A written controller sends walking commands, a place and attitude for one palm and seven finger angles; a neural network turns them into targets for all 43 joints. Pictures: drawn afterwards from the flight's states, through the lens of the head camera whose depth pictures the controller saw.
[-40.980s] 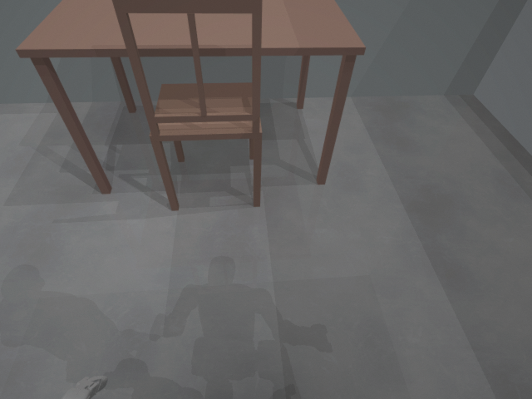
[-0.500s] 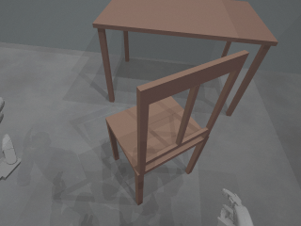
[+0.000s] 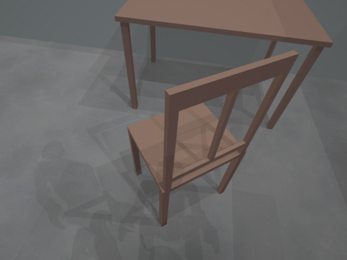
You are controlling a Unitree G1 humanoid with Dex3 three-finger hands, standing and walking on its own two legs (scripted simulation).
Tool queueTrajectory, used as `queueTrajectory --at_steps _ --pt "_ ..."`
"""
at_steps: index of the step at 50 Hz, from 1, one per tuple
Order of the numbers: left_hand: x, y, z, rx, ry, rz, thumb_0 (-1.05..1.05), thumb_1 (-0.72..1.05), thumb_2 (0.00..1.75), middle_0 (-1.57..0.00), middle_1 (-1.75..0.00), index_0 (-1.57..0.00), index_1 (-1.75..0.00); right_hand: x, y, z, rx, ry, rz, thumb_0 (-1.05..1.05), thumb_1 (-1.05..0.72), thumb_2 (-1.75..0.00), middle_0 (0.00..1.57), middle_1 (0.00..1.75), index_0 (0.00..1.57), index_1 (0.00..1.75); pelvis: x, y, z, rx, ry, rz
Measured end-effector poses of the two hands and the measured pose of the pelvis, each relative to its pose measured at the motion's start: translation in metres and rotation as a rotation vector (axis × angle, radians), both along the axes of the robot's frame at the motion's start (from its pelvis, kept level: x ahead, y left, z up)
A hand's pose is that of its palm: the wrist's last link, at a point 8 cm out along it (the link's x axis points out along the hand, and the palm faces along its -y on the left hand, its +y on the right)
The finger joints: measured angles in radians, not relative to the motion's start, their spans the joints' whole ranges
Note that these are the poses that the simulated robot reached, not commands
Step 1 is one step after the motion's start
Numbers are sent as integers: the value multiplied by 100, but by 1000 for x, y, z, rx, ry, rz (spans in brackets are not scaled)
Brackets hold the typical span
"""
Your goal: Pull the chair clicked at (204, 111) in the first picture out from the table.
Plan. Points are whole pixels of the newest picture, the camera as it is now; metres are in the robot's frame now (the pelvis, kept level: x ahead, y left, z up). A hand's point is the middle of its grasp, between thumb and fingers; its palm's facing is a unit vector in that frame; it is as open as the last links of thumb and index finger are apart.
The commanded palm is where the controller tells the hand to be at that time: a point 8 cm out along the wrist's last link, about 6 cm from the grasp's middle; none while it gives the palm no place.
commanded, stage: let the arm hang, fingers relaxed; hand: left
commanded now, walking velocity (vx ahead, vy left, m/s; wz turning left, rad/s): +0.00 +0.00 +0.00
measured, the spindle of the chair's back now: (220, 129) +0.52 -0.13 -0.05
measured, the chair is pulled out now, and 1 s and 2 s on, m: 0.65 0.65 0.65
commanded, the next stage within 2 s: look to check the result in 0.66 s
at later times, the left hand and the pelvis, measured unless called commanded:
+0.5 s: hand out of the picture +0.05 +0.17 -0.17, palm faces -0.02 -0.98 -0.21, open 7.2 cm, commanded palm none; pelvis +0.01 -0.01 +0.00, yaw -1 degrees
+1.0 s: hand out of the picture +0.04 +0.17 -0.17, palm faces -0.02 -0.98 -0.19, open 7.3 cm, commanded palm none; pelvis +0.02 +0.00 +0.00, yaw -1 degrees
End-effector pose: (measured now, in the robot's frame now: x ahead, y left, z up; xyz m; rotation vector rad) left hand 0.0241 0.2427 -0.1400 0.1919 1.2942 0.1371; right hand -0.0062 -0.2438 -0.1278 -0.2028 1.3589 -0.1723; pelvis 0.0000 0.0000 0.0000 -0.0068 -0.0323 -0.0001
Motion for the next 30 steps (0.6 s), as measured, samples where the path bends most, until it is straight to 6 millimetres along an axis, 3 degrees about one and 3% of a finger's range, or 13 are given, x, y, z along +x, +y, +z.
queueTrajectory --at_steps 4,8,19,30 --pt "-18 10 7 45 76 2 -1 95 90 -20 -30 -21 -30 -17 5 -7 32 46 -32 1 -91 -90 20 30 20 30 2 -1 1 3 9 -6" --pt "-22 11 11 64 110 7 0 93 90 -20 -30 -20 -30 -25 10 -11 57 75 -49 0 -91 -90 20 30 20 30 6 -2 2 6 17 -9" --pt "13 -22 3 -5 36 -6 1 91 90 -20 -30 -20 -30 -14 20 -14 75 57 -66 0 -91 -90 20 30 20 30 15 -5 3 9 4 -14" --pt "27 -21 3 -6 15 -14 1 93 90 -20 -30 -20 -30 -4 21 -11 71 39 -68 0 -91 -90 20 30 20 30 14 -6 4 5 7 -18"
